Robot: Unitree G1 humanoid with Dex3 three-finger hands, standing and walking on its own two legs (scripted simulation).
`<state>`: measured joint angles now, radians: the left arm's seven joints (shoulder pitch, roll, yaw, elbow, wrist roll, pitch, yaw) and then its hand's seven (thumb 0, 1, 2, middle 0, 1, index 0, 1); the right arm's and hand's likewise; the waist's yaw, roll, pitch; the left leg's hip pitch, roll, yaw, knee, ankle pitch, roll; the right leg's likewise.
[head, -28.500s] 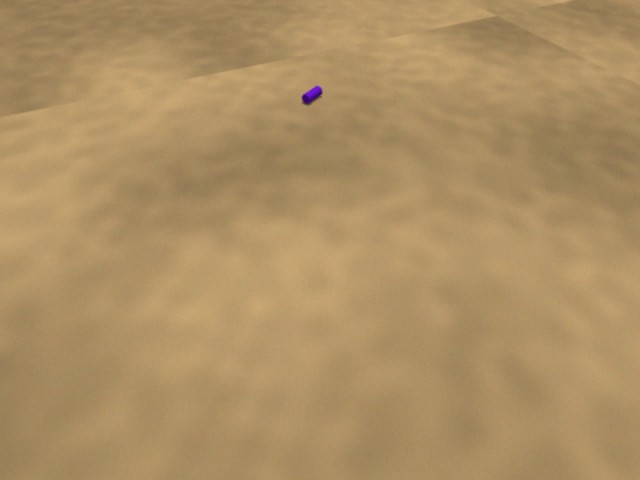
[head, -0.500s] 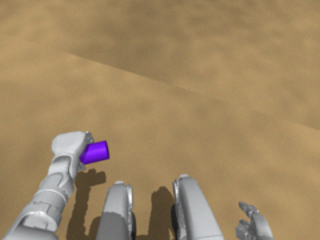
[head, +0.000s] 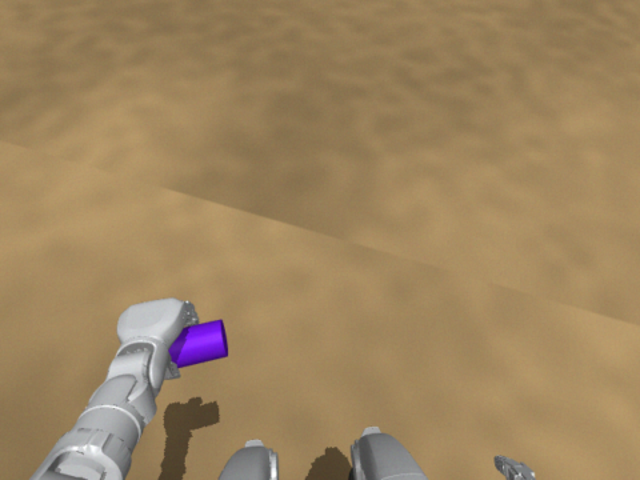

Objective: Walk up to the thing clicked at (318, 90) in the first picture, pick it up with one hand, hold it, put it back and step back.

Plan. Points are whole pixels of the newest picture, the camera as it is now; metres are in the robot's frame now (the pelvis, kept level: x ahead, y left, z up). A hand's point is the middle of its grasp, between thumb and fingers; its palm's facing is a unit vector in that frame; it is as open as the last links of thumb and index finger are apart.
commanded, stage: lift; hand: left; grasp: from above
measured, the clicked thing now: (181, 347) +0.33 +0.20 -0.13
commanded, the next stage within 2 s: hold in 0.20 s
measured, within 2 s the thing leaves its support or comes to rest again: neither
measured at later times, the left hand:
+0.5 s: hand (145, 326) +0.33 +0.22 -0.03, palm faces -0.45 -0.07 -0.89, open 8.9 cm
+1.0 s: hand (134, 321) +0.33 +0.22 +0.00, palm faces -0.46 -0.06 -0.89, open 8.8 cm
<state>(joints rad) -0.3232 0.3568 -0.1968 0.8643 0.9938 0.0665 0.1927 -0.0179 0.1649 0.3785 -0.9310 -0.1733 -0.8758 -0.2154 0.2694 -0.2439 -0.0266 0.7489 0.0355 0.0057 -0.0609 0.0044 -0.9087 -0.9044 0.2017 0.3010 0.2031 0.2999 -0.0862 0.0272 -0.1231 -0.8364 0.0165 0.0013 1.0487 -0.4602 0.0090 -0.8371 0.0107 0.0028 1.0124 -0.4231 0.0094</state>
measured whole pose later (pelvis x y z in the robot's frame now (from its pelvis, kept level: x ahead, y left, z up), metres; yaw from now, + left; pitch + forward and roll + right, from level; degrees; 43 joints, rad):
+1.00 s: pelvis +0.03 +0.00 +0.06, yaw +0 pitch +4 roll +0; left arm -0.26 0.38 -0.20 0.76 1.01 0.01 0.07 -0.01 0.16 0.38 -0.94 -0.16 -0.88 -0.22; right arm 0.25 -0.26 -0.04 0.71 0.05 0.04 -0.03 0.01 -0.90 -0.90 0.20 0.30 0.20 0.30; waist -0.03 0.04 -0.05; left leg -0.38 0.00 0.02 0.63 -0.32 0.02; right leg -0.39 0.00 0.03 0.60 -0.28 0.02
